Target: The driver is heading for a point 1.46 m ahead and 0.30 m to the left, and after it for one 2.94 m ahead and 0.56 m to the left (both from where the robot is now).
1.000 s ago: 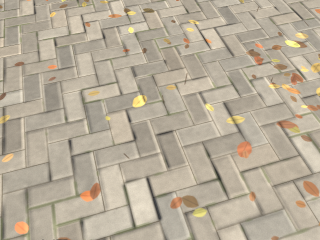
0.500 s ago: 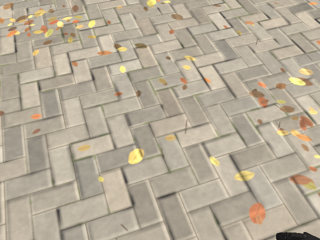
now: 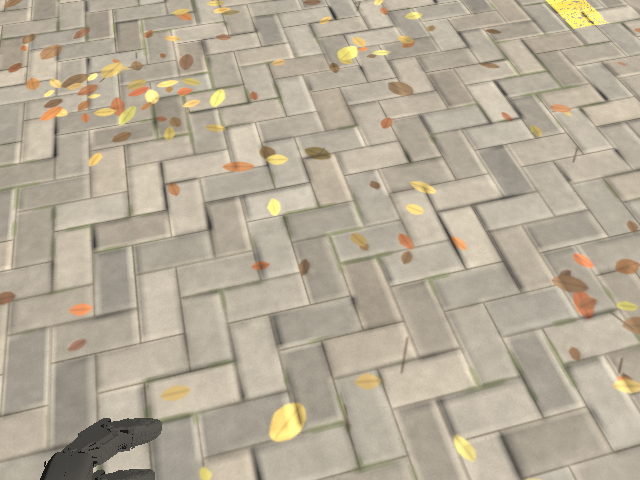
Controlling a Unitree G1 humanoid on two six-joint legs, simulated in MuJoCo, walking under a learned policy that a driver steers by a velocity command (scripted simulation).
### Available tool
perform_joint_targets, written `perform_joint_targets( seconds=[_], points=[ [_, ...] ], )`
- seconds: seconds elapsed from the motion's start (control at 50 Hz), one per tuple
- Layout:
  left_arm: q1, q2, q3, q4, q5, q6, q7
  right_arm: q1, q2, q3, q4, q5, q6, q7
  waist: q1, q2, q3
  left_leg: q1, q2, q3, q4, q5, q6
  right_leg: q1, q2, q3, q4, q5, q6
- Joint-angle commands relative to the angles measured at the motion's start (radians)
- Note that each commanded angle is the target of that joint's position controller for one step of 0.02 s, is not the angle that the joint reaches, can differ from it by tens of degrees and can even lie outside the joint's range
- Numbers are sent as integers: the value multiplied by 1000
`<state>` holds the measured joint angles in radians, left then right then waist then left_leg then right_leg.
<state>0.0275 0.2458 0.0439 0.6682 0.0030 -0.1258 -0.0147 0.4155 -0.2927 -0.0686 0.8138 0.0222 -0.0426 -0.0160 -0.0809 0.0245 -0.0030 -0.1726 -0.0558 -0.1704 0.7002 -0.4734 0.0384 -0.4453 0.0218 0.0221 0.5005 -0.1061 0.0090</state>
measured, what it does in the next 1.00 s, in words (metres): walks ahead, turning left: left foot, then right foot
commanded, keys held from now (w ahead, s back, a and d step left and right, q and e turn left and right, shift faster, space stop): w+q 0.42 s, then w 0.16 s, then no key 0.12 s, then e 0.30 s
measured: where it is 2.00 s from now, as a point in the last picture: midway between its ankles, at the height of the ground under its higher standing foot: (236, 465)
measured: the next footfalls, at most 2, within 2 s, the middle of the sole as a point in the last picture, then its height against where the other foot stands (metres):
left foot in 0.48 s outside the picture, level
right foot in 0.96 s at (282, 416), level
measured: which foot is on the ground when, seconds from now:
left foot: up 0.00-0.46, down 0.48-0.98, up 1.00-1.00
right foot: down 0.00-0.48, up 0.50-0.94, down 0.96-1.00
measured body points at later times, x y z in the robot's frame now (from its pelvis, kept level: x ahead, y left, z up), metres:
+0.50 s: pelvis +0.24 +0.06 -0.01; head +0.28 +0.08 +0.43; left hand +0.18 +0.35 -0.14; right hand +0.53 -0.10 -0.08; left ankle +0.32 +0.18 -0.73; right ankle +0.10 -0.12 -0.70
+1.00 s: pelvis +0.45 +0.12 +0.00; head +0.49 +0.12 +0.45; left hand +0.53 +0.42 -0.10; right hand +0.65 -0.11 -0.12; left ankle +0.33 +0.19 -0.70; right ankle +0.58 +0.06 -0.73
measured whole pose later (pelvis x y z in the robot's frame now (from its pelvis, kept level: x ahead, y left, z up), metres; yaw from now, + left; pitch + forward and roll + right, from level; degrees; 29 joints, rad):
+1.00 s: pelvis +0.45 +0.12 +0.00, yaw +16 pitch +2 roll +2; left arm 0.15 0.28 0.05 0.75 0.01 -0.06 -0.04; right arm 0.18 -0.28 -0.06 0.77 -0.01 -0.02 -0.03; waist -0.01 -0.01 0.03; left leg -0.22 -0.05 0.05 0.74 -0.45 0.02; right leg -0.48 0.01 -0.01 0.56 -0.12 -0.06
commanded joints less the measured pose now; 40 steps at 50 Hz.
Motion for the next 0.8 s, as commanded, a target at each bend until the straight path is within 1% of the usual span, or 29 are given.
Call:
perform_joint_targets(
  seconds=[0.02, 0.04, 0.06, 0.08, 0.1, 0.12, 0.14, 0.18, 0.24, 0.28, 0.34, 0.38, 0.4, 0.42, 0.44, 0.46, 0.48, 0.5, 0.52, 0.54, 0.56, 0.58, 0.6, 0.62, 0.66, 0.7, 0.74, 0.76, 0.8],
  points=[
    [337, 183, 67, 15, -4, 11, 9, 22, -114, -12, -114, 21, -29, -1, 164, -242, -230, -652, 64, -3, 571, -72, -6, 737, -435, 665, -186, -344, -241],
    [290, 143, 54, 10, -5, 16, 11, -61, -134, -19, -128, 16, -22, 2, 165, -156, -120, -656, 95, 28, 586, 13, -10, 610, -395, 504, -201, -292, -208],
    [237, 126, 46, 12, 3, 19, 8, -95, -119, -20, -135, 6, -16, 4, 138, -98, -58, -617, 126, 42, 556, 83, -15, 489, -351, 402, -234, -194, -195],
    [198, 101, 38, 17, 6, 18, 7, -108, -106, -24, -141, 0, -9, 8, 112, -110, -21, -587, 152, 41, 517, 126, -17, 412, -317, 322, -262, -116, -188],
    [177, 99, 38, 24, 9, 16, 7, -99, -87, -24, -144, 5, 0, 14, 92, -139, 0, -544, 171, 49, 496, 152, -20, 349, -293, 251, -291, -66, -181],
    [170, 100, 41, 31, 6, 11, 6, -98, -68, -21, -147, 7, 7, 17, 85, -146, 6, -527, 174, 62, 487, 174, -26, 319, -281, 197, -314, -18, -185],
    [171, 111, 45, 40, 5, 6, 6, -107, -57, -19, -157, 7, 13, 18, 81, -138, 11, -533, 177, 66, 473, 199, -33, 309, -280, 154, -330, 32, -193],
    [182, 136, 55, 59, 4, 1, 9, -146, -50, -17, -180, 0, 18, 19, 82, -107, 20, -564, 184, 63, 408, 260, -47, 317, -289, 90, -346, 118, -207],
    [193, 162, 62, 81, 5, 8, 15, -206, -39, -10, -198, 0, 13, 31, 98, -90, 25, -561, 182, 84, 252, 400, -48, 351, -276, -16, -348, 181, -192],
    [208, 179, 65, 93, 0, 16, 19, -277, -28, -3, -218, 0, 7, 45, 126, -84, 42, -532, 172, 119, 135, 480, -39, 362, -269, -77, -346, 182, -176],
    [250, 208, 72, 116, -12, 29, 22, -366, -25, 1, -256, 1, 7, 62, 156, -80, 71, -516, 159, 164, 23, 478, -18, 420, -290, -122, -335, 175, -158],
    [264, 227, 79, 128, -24, 41, 21, -397, -37, -3, -281, 3, 9, 71, 155, -87, 83, -509, 147, 189, -23, 413, 8, 478, -312, -145, -304, 229, -142],
    [262, 239, 83, 131, -28, 47, 22, -395, -48, -8, -289, 1, 10, 74, 144, -94, 77, -479, 128, 211, -40, 363, 26, 500, -317, -163, -264, 332, -132],
    [258, 256, 88, 131, -33, 53, 24, -372, -65, -17, -291, -2, 13, 75, 121, -112, 51, -419, 95, 241, -49, 308, 47, 514, -316, -183, -198, 502, -122],
    [262, 268, 90, 134, -38, 60, 27, -309, -86, -31, -281, -7, 16, 73, 79, -122, 4, -307, 52, 269, -66, 266, 71, 510, -309, -201, -87, 667, -113],
    [256, 260, 84, 137, -41, 66, 29, -157, -125, -57, -240, -6, 18, 66, -10, -100, -74, -88, 2, 284, -138, 327, 106, 452, -278, -232, 103, 729, -90],
    [276, 217, 65, 130, -20, 61, 32, 18, -191, -88, -192, -3, 24, 47, -84, -24, -169, 230, 58, 161, -146, 374, 149, 229, -240, -237, 372, 507, -51],
    [382, 68, 12, 76, 22, 38, 14, 4, -319, -100, -192, 1, 15, 36, 37, 273, -259, 562, 353, -394, -220, 272, 328, -224, -60, -185, 754, -422, 14],
    [316, 143, 22, 92, -17, 4, 0, 59, -234, -74, -210, -2, 2, 41, -39, 161, -419, 596, 429, -637, -379, 154, 374, -302, -33, 40, 880, -490, 5],
    [206, 200, 39, 62, -59, -6, -4, 21, -187, -58, -193, -14, -11, 48, -52, 96, -264, 504, 394, -476, -388, 226, 314, -382, -75, 43, 889, -403, -12],
    [172, 182, 31, 52, -49, -12, 3, -46, -165, -49, -194, -10, -17, 47, -14, 46, -172, 356, 354, -344, -383, 314, 277, -363, -120, 36, 815, -316, -24],
    [164, 180, 33, 64, -24, -8, 10, -119, -126, -36, -200, -13, -19, 46, 25, 17, -109, 216, 317, -242, -392, 423, 250, -305, -155, 32, 743, -260, -21],
    [187, 184, 38, 74, -15, 4, 12, -169, -97, -23, -211, -28, -22, 45, 66, 31, -78, 110, 290, -170, -413, 577, 238, -224, -172, 38, 703, -227, -16],
    [213, 176, 39, 84, -11, 19, 12, -191, -92, -21, -214, -33, -26, 43, 90, 32, -72, 53, 279, -130, -431, 689, 235, -170, -172, 36, 676, -217, -6],
    [245, 142, 34, 99, -2, 42, 17, -199, -106, -23, -194, -30, -38, 38, 117, 13, -62, -11, 265, -36, -447, 904, 239, -123, -157, 16, 607, -189, 22],
    [214, 115, 26, 90, 8, 52, 22, -197, -118, -25, -171, -29, -39, 27, 119, 19, -45, -37, 240, 43, -452, 1004, 224, -125, -142, 4, 496, -100, 42],
    [184, 89, 14, 94, 2, 54, 15, -208, -107, -20, -156, -30, -32, 16, 107, 40, -46, -37, 200, 133, -452, 984, 185, -87, -129, -10, 338, 45, 38],
    [154, 82, 10, 92, -2, 52, 9, -198, -106, -18, -146, -33, -29, 12, 88, 46, -47, -29, 192, 159, -454, 959, 170, -64, -118, -17, 265, 121, 32],
    [112, 84, 8, 83, -9, 49, -2, -168, -109, -16, -116, -40, -26, 8, 59, 46, -53, 4, 208, 172, -455, 905, 159, -27, -99, -16, 177, 224, 21]
  ],
)
Keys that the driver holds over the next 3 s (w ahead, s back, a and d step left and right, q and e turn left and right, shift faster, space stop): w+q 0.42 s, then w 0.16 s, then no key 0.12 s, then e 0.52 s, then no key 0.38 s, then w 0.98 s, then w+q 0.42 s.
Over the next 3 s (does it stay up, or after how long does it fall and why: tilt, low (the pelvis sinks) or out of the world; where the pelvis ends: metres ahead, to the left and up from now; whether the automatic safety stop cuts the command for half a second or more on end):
stays up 1.10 0.22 -0.01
